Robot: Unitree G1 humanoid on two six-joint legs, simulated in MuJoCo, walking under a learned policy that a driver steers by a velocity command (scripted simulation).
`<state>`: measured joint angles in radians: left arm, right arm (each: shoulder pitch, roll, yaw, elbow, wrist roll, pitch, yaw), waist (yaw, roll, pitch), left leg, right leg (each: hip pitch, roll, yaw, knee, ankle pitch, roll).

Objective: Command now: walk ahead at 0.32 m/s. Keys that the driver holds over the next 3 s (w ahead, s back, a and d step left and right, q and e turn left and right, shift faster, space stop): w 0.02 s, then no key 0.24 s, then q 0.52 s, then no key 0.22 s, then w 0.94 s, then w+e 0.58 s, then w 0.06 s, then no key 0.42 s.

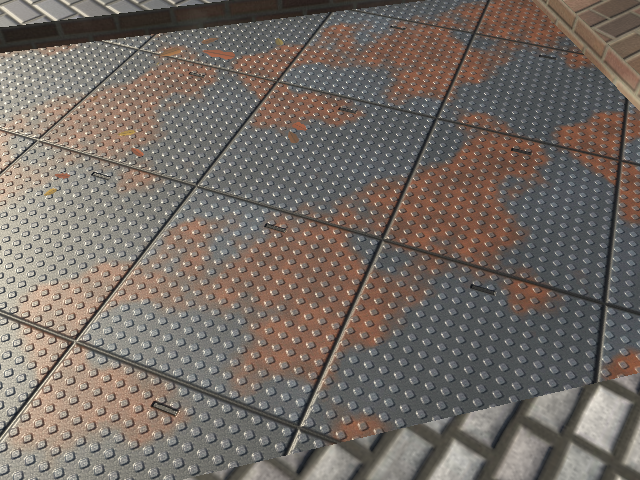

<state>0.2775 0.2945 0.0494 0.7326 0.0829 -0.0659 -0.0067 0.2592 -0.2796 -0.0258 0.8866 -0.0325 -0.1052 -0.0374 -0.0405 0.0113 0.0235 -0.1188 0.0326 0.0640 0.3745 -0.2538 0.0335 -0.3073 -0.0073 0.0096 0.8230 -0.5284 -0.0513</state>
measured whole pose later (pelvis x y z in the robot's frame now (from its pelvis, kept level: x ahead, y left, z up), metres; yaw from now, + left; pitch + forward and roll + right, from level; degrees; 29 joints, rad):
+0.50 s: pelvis +0.12 -0.03 -0.01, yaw +5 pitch +0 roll -1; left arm 0.27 0.31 0.08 0.74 0.05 -0.08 0.00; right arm 0.14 -0.27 -0.03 0.85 -0.03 -0.06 0.04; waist 0.03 0.02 0.04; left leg -0.38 0.03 0.05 0.60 -0.21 0.02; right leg 0.02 0.03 -0.10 0.28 -0.31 -0.04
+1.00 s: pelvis +0.18 -0.03 +0.00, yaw +18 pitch +1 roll +0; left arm 0.30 0.33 0.03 0.76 0.02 -0.03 0.00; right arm 0.15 -0.30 -0.07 0.71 -0.02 -0.09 0.04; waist -0.02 0.00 0.05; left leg -0.25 -0.08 -0.13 0.37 -0.14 0.04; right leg -0.25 -0.02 -0.02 0.49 -0.24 0.02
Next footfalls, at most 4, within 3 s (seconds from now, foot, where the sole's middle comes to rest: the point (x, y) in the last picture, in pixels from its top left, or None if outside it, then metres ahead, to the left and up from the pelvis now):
0.10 right None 0.06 -0.13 -0.78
0.54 left None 0.21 0.09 -0.78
1.02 right None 0.25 -0.13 -0.78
1.54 left None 0.42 0.19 -0.78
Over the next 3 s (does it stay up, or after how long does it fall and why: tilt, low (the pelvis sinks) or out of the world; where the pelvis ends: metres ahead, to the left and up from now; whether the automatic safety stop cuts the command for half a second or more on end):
stays up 1.05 0.28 -0.12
